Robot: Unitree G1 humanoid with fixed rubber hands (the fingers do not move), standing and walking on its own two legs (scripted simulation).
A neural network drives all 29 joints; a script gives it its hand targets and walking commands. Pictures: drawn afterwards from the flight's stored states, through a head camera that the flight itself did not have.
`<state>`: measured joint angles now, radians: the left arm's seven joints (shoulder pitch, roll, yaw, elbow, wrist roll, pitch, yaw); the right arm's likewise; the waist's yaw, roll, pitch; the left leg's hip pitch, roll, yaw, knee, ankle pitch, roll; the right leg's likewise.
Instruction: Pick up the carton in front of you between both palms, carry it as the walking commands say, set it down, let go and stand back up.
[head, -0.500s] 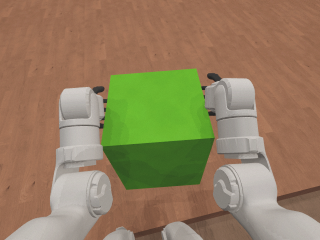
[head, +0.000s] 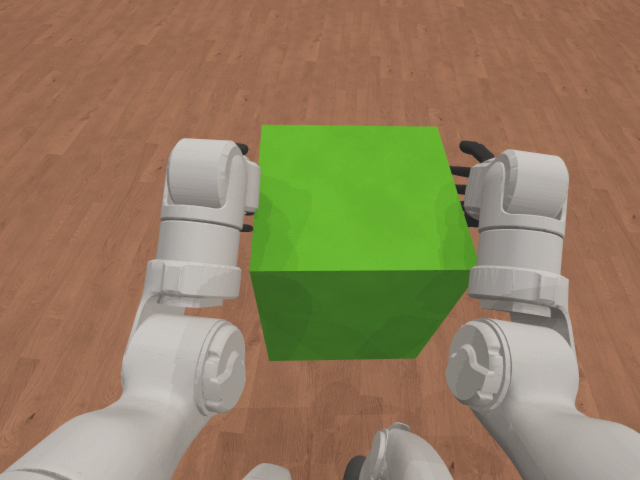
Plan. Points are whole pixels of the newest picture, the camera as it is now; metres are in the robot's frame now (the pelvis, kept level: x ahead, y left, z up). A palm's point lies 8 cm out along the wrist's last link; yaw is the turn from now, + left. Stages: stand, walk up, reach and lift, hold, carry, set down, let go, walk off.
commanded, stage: carry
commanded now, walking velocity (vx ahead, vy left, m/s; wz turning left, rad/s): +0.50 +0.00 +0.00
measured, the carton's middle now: (346, 253) +0.38 +0.04 +0.06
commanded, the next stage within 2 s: none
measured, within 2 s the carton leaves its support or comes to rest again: neither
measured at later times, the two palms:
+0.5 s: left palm out of the picture +0.67 +0.18 +0.26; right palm out of the picture +0.67 -0.11 +0.28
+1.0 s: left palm out of the picture +0.90 +0.12 +0.17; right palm (487, 6) +0.91 -0.16 +0.18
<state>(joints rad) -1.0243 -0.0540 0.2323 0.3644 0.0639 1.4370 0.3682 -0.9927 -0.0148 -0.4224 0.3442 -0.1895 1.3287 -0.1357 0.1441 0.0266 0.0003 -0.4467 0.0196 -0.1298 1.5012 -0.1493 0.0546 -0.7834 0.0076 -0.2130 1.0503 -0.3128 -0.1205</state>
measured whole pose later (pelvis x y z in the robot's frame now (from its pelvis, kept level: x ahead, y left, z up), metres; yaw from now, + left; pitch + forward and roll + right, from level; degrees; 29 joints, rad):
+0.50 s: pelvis +0.30 +0.04 +0.08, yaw -1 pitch +4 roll +0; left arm -0.98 0.01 0.30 0.43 0.15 1.41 0.20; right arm -1.03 0.03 -0.33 0.47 -0.16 1.30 -0.24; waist -0.02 -0.01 -0.13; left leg -0.49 0.02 0.13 0.60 -0.17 0.07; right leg -0.35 -0.01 -0.02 1.07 -0.48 -0.01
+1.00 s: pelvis +0.58 +0.00 +0.10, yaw +1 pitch +6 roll +1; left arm -0.50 -0.21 0.23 0.00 0.21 1.26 0.24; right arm -0.51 0.17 -0.28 -0.02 -0.16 1.20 -0.21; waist -0.03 0.01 -0.05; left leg -0.45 0.04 0.07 1.03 -0.43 -0.01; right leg -0.35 -0.05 -0.19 0.40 -0.16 -0.04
